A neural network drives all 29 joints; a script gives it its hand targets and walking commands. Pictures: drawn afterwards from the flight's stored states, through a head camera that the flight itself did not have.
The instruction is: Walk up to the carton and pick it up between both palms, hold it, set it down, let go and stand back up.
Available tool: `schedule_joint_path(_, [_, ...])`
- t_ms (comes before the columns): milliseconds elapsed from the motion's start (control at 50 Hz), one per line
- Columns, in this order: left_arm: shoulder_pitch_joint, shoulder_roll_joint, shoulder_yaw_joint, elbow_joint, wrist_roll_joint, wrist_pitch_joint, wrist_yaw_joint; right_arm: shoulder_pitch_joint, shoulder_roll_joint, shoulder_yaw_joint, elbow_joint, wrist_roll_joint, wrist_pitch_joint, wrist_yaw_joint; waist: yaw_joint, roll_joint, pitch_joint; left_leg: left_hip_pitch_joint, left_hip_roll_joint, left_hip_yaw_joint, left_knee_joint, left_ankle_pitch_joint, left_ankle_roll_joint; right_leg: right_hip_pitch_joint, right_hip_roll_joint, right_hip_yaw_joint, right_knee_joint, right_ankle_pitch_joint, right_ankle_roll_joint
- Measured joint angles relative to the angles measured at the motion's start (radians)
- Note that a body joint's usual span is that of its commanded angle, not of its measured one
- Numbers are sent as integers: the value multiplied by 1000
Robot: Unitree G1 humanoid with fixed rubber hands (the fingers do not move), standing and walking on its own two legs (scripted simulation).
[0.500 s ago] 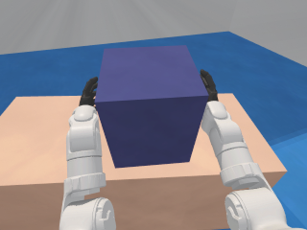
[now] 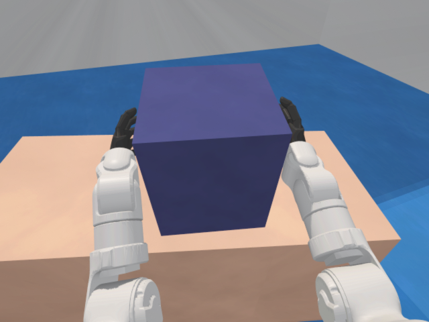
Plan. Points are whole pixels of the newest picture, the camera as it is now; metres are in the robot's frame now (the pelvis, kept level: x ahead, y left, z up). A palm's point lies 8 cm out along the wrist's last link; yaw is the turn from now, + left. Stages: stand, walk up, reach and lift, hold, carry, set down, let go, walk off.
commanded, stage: hold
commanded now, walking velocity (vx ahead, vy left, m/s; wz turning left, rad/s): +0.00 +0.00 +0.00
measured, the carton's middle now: (208, 152) +0.38 +0.00 +0.17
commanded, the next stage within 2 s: set down in 0.44 s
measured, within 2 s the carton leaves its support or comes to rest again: neither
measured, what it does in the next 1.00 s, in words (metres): stands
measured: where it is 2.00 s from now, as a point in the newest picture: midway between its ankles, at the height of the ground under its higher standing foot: outside the picture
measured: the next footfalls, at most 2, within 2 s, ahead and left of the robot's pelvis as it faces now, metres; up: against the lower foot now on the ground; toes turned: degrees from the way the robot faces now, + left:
none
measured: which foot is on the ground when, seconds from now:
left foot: down 0.00-1.00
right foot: down 0.00-1.00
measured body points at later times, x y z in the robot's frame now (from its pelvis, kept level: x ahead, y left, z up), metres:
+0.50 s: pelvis +0.00 +0.00 +0.00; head -0.05 +0.02 +0.45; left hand +0.38 +0.16 +0.19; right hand +0.38 -0.15 +0.20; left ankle +0.01 +0.12 -0.75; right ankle +0.05 -0.13 -0.75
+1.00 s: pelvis +0.03 +0.00 +0.00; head +0.00 +0.03 +0.45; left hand +0.39 +0.17 +0.14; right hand +0.41 -0.13 +0.16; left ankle +0.01 +0.12 -0.75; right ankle +0.05 -0.13 -0.75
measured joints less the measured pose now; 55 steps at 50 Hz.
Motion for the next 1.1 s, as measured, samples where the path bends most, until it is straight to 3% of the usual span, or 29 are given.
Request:
schedule_joint_path(440, [-11,0,10,22,8,-4,-4,-11,7,-14,24,-11,-4,4,0,-3,3,1,-1,1,-3,4,0,-1,-1,1,2,1,-1])
schedule_joint_path(520, [-12,6,-13,22,-15,-12,12,-5,-1,-18,11,-1,-16,7,14,-1,5,-2,0,6,-5,5,1,-7,0,5,2,3,0])
schedule_joint_path(660, [-54,-8,30,62,10,-94,-2,-28,34,-88,49,-89,-101,40,27,-5,-3,7,-4,9,-29,13,3,-7,-4,8,-5,3,2])
schedule_joint_path(820, [-3,-30,22,79,73,-210,-27,26,72,-149,107,-179,-287,83,54,-10,12,47,-9,-4,-52,8,2,31,-10,-5,-10,-17,3])
schedule_joint_path(980, [117,-30,-56,49,1,-265,27,134,60,-96,99,-144,-405,77,76,-11,54,43,-1,-20,-36,-14,-4,42,-3,-22,-18,-32,-1])
schedule_joint_path(1100, [163,-25,-91,18,-42,-287,61,165,33,-40,62,-102,-421,60,62,-13,66,29,10,-23,-15,-37,-8,45,9,-26,-33,-35,-3])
